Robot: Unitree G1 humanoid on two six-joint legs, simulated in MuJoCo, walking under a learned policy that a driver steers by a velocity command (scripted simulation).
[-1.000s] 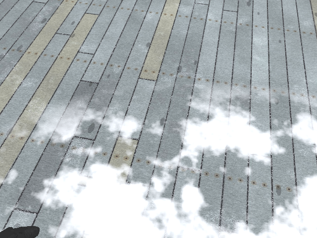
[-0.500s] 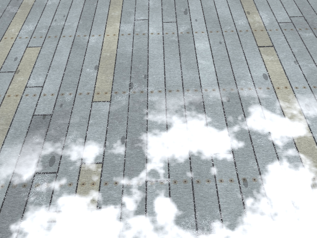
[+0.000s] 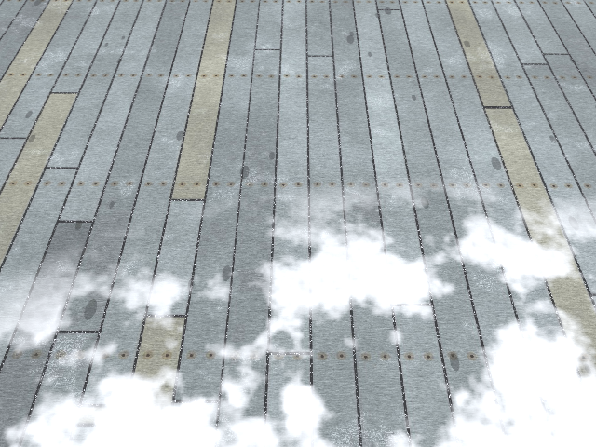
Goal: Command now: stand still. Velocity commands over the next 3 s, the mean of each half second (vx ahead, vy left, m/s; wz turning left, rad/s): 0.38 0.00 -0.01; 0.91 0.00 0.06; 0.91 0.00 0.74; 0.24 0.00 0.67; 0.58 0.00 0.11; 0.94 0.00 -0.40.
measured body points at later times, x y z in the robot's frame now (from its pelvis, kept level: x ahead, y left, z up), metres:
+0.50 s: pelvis +0.09 +0.08 +0.00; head +0.10 +0.10 +0.45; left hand +0.20 +0.34 -0.13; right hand +0.11 -0.20 -0.13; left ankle +0.08 +0.17 -0.74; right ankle +0.03 -0.07 -0.65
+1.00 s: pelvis +0.47 +0.04 -0.01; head +0.50 +0.05 +0.44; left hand +0.57 +0.31 -0.13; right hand +0.48 -0.22 -0.15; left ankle +0.30 +0.18 -0.62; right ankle +0.51 -0.03 -0.74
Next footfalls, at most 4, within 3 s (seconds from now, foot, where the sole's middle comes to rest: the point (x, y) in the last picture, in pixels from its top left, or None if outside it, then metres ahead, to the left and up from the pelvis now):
0.40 left None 0.12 0.18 -0.77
0.86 right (322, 431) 0.55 -0.03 -0.77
1.34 left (247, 278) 0.98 0.15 -0.77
1.70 right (240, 188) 1.32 0.19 -0.77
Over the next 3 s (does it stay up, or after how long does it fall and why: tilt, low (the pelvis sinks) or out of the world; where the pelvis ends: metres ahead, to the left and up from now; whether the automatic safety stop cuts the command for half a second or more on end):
stays up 1.53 0.53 -0.02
